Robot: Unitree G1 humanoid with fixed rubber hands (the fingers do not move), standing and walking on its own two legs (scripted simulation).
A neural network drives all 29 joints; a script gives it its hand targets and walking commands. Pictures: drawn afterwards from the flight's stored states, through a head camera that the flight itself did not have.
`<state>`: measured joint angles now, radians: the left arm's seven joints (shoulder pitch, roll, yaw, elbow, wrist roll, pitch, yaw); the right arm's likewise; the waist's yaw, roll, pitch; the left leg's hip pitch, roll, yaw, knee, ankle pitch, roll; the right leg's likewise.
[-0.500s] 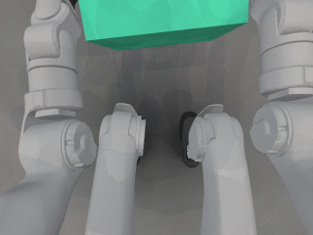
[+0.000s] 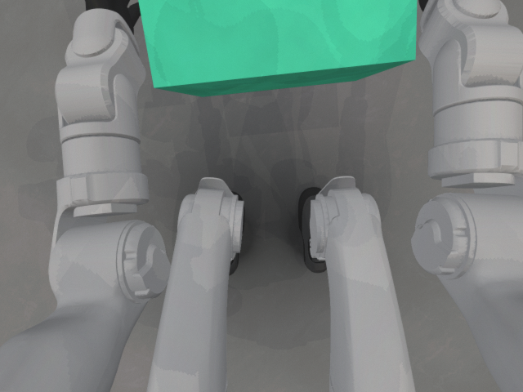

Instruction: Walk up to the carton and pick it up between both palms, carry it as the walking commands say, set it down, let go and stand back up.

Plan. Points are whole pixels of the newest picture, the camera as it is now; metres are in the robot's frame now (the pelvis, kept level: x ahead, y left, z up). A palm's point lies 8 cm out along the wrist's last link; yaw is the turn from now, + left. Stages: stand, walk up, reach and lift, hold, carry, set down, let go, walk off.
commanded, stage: reach and lift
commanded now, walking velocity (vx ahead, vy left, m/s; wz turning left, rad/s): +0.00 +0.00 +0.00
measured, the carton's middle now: (272, 0) +0.56 +0.01 -0.18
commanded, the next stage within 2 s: none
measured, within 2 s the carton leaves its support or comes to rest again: neither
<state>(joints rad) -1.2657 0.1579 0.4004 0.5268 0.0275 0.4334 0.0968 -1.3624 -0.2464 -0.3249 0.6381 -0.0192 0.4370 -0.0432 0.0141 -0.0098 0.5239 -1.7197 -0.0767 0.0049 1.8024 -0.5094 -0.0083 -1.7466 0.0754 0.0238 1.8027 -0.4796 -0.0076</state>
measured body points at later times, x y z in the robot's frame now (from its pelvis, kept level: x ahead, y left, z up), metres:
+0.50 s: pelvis -0.02 +0.00 +0.05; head +0.30 -0.01 +0.35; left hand +0.52 +0.17 -0.03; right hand +0.54 -0.17 -0.03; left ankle +0.14 +0.11 -0.46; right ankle +0.14 -0.10 -0.46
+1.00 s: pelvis +0.00 -0.01 +0.11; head +0.29 -0.01 +0.44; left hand +0.49 +0.18 +0.04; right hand +0.52 -0.16 +0.03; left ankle +0.14 +0.11 -0.46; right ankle +0.14 -0.10 -0.46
